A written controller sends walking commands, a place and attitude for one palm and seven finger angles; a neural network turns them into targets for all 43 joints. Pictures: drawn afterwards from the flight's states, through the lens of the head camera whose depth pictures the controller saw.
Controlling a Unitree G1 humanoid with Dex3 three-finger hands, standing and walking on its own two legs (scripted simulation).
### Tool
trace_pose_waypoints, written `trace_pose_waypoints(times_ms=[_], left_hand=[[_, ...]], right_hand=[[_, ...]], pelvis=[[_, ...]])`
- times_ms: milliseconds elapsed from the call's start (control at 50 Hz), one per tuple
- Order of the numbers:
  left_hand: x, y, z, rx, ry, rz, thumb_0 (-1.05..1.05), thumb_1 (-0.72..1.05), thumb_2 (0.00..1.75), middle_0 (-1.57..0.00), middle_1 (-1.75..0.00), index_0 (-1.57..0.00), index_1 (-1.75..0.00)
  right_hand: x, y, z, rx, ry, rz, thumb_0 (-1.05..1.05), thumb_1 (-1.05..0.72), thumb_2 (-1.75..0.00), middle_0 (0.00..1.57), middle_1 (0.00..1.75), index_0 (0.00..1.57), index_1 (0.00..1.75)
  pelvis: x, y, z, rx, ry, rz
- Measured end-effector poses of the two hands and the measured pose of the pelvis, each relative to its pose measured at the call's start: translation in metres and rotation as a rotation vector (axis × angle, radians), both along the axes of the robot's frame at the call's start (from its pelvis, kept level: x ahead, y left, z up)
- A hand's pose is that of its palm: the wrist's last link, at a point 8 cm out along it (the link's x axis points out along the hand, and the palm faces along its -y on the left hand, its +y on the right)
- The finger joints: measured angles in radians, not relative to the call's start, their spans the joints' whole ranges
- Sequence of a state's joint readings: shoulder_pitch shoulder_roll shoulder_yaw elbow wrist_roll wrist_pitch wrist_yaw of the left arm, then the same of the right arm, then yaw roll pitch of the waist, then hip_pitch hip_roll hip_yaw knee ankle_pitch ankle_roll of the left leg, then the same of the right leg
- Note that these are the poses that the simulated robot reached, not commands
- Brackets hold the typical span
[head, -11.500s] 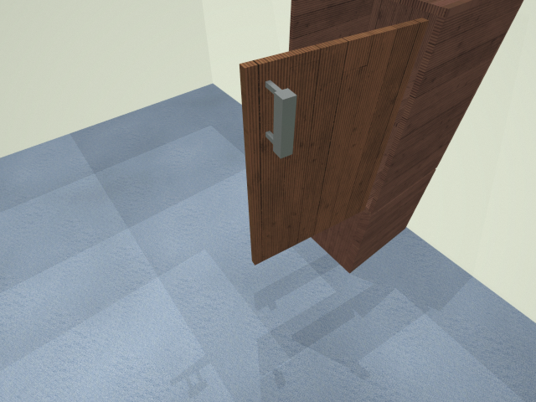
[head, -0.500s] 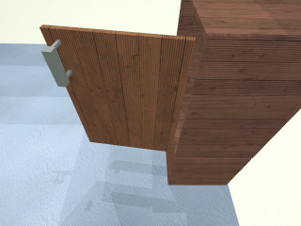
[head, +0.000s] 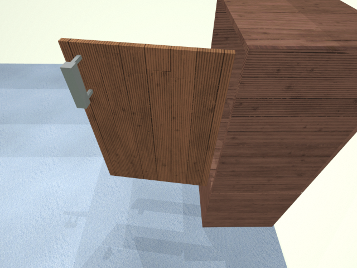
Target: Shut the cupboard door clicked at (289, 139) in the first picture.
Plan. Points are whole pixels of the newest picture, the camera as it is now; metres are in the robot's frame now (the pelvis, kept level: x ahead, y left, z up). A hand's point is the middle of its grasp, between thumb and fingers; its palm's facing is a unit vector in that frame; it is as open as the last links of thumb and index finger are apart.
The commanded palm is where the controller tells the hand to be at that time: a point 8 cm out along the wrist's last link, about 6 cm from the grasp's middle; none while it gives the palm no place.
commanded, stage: look again from close up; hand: left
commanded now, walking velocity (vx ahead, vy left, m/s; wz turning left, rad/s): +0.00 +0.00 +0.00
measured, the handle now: (80, 81) +0.51 +0.29 +0.16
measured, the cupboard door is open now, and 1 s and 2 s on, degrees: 82 82 82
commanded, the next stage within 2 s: shuffle to correct the standing spot in 0.14 s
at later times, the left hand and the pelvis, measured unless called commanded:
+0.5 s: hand out of the picture +0.00 +0.19 -0.18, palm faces +0.02 -0.98 -0.19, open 7.4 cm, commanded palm none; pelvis +0.01 +0.01 +0.00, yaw -2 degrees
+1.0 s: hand out of the picture +0.06 +0.26 -0.16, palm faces +0.06 -0.96 -0.28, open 7.4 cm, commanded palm none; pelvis +0.04 +0.06 +0.00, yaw -1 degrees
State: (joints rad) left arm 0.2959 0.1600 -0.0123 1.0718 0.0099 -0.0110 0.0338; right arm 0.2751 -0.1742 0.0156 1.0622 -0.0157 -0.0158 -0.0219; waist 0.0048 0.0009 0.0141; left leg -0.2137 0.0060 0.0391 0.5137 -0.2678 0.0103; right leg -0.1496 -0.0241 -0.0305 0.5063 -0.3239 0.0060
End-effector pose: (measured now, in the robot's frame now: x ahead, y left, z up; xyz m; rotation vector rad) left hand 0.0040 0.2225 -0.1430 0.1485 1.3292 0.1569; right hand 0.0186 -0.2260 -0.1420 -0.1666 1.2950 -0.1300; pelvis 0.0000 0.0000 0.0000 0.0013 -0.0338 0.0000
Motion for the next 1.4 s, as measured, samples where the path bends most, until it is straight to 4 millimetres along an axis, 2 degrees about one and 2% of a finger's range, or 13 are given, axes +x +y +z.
trace_pose_waypoints(times_ms=[260,500,640,740,880,960,1040,1120,1180,1220,1280,1340,1400], left_hand=[[-0.009,0.012,0.0,0.0,0.056,-0.002,0.0,0.91,0.9,-0.2,-0.3,-0.2,-0.29],[-0.005,0.018,-0.004,-0.006,0.077,0.003,0.0,0.91,0.9,-0.2,-0.3,-0.2,-0.29],[0.009,0.042,-0.009,0.012,0.075,0.02,0.0,0.9,0.9,-0.2,-0.3,-0.2,-0.3],[0.027,0.063,-0.008,0.051,0.068,0.005,0.0,0.91,0.9,-0.2,-0.3,-0.2,-0.29],[0.06,0.07,0.005,0.096,-0.03,-0.011,0.0,0.91,0.9,-0.2,-0.3,-0.2,-0.29],[0.056,0.074,0.015,0.095,-0.057,0.016,0.0,0.91,0.9,-0.2,-0.3,-0.2,-0.29],[0.043,0.085,0.016,0.073,-0.011,0.024,0.0,0.9,0.9,-0.2,-0.3,-0.2,-0.3],[0.034,0.109,0.006,0.044,0.04,0.031,0.0,0.9,0.9,-0.2,-0.3,-0.2,-0.3],[0.033,0.136,-0.013,0.032,0.066,0.036,0.0,0.9,0.9,-0.2,-0.3,-0.2,-0.3],[0.038,0.152,-0.02,0.043,0.08,0.042,0.0,0.9,0.9,-0.2,-0.3,-0.2,-0.3],[0.051,0.165,-0.017,0.051,0.053,0.043,0.0,0.91,0.9,-0.2,-0.3,-0.2,-0.29],[0.066,0.165,-0.009,0.034,0.013,0.029,0.0,0.91,0.9,-0.2,-0.3,-0.2,-0.29],[0.078,0.159,-0.002,0.015,-0.007,0.003,0.0,0.91,0.9,-0.19,-0.3,-0.2,-0.29]], right_hand=[[-0.014,0.008,0.003,0.005,0.074,0.002,0.01,-0.91,-0.9,0.2,0.29,0.2,0.3],[0.001,0.01,0.002,-0.009,0.064,-0.01,0.01,-0.91,-0.9,0.2,0.29,0.2,0.3],[0.017,0.02,0.001,-0.032,0.055,-0.006,0.01,-0.91,-0.9,0.2,0.29,0.2,0.3],[0.027,0.029,-0.002,-0.032,0.032,-0.008,0.01,-0.91,-0.9,0.2,0.29,0.2,0.3],[0.033,0.041,-0.018,0.024,0.047,-0.004,0.01,-0.91,-0.9,0.2,0.29,0.2,0.3],[0.05,0.048,-0.013,0.029,0.047,0.019,0.01,-0.91,-0.9,0.2,0.29,0.2,0.3],[0.079,0.06,0.001,0.029,-0.01,0.034,0.01,-0.91,-0.9,0.19,0.29,0.2,0.3],[0.108,0.078,0.011,0.004,-0.079,0.053,0.01,-0.91,-0.9,0.19,0.29,0.2,0.3],[0.122,0.092,0.007,-0.038,-0.132,0.063,0.01,-0.91,-0.9,0.2,0.29,0.2,0.3],[0.122,0.103,0.008,-0.055,-0.131,0.063,0.0,-0.91,-0.9,0.19,0.29,0.2,0.3],[0.112,0.119,0.013,-0.057,-0.098,0.069,0.0,-0.91,-0.9,0.19,0.29,0.2,0.3],[0.1,0.132,0.014,-0.041,-0.062,0.061,0.0,-0.91,-0.9,0.2,0.29,0.2,0.3],[0.09,0.134,0.011,-0.034,-0.047,0.027,0.0,-0.92,-0.9,0.2,0.29,0.2,0.3]], pelvis=[[0.001,0.005,0.003,0.003,0.017,-0.003],[0.013,0.015,0.0,0.005,0.017,-0.027],[0.024,0.031,-0.006,0.011,0.026,-0.026],[0.027,0.041,-0.009,0.018,0.027,-0.045],[0.03,0.045,-0.012,0.022,0.032,-0.037],[0.034,0.054,-0.005,0.03,0.037,-0.016],[0.038,0.068,0.002,0.048,0.043,-0.013],[0.042,0.091,0.0,0.054,0.044,-0.018],[0.048,0.114,-0.015,0.023,0.043,-0.018],[0.048,0.121,-0.017,0.028,0.038,-0.009],[0.05,0.127,-0.011,0.018,0.037,-0.004],[0.051,0.131,-0.004,0.007,0.038,-0.004],[0.051,0.135,0.0,0.005,0.04,-0.011]])
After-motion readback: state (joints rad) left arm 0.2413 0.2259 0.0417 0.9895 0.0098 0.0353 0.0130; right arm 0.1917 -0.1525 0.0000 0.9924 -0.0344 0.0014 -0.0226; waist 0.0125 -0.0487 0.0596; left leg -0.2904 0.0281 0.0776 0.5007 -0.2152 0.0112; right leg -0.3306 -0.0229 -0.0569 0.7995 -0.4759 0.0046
